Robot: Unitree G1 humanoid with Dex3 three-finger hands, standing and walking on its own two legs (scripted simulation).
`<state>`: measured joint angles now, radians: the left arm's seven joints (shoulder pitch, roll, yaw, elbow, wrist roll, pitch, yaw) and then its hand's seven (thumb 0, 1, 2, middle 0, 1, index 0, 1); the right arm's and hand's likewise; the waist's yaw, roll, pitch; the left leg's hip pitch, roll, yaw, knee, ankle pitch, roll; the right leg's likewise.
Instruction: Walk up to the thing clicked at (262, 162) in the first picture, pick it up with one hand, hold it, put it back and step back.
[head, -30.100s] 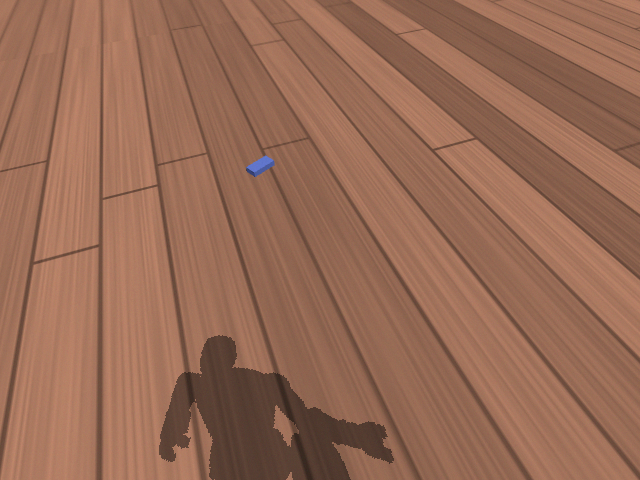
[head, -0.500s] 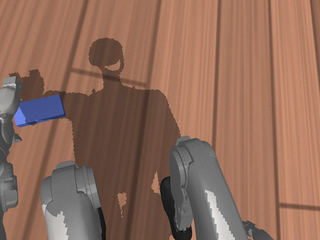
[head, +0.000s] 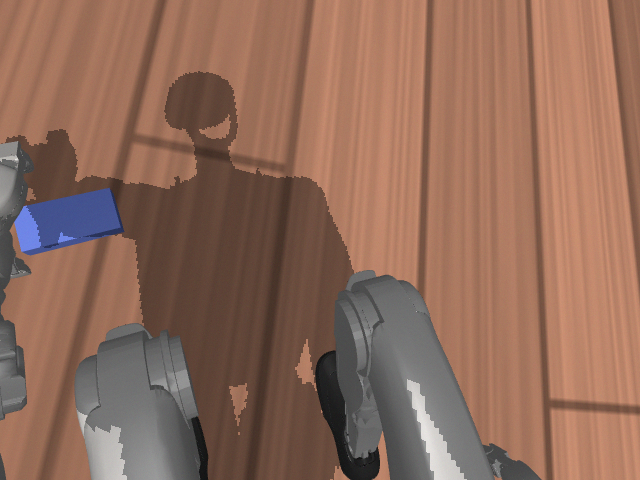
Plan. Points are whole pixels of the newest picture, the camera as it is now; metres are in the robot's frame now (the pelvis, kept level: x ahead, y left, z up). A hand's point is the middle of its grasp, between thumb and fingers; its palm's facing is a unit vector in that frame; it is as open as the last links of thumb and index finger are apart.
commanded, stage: rise first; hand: left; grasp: from above
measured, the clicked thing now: (70, 221) +0.49 +0.28 -0.30
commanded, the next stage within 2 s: approach in 0.30 s
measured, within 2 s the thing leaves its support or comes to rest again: neither
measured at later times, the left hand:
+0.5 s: hand (2, 229) +0.45 +0.32 -0.18, palm faces -0.46 -0.08 -0.88, open 13.8 cm
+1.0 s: hand (52, 197) +0.49 +0.26 -0.18, palm faces -0.45 -0.09 -0.89, open 13.8 cm
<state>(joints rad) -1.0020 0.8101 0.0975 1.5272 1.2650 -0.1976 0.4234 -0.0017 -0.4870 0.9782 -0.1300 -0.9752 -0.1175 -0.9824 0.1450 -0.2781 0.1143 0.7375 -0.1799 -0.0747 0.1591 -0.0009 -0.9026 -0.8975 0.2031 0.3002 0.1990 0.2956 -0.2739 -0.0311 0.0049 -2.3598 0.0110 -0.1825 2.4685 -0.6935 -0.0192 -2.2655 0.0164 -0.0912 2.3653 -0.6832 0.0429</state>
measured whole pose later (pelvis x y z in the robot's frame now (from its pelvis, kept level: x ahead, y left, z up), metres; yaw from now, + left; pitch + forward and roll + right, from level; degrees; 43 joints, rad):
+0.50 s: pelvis +0.00 +0.00 +0.00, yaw +0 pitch +33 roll -10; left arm -1.01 0.82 0.08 1.55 1.27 -0.20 0.43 0.00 -0.47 0.96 -0.15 -0.96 -0.14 -0.97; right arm 0.15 -0.28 0.12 0.73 -0.17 -0.09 0.16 0.00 -0.90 -0.90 0.20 0.30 0.20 0.30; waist -0.28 -0.03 0.00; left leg -2.36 0.01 -0.18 2.46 -0.68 -0.02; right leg -2.27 0.02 -0.09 2.36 -0.67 0.04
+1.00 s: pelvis +0.00 +0.00 +0.00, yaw -1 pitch +33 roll -9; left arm -1.09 0.78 0.09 1.61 1.22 -0.08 0.44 0.00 -0.47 0.96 -0.13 -1.00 -0.13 -1.00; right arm 0.19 -0.29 0.17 0.70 -0.16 -0.08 0.17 0.00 -0.90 -0.89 0.20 0.30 0.20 0.30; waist -0.35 0.00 0.02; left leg -2.36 0.03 -0.18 2.46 -0.69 -0.02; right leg -2.29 0.04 -0.09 2.35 -0.65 0.04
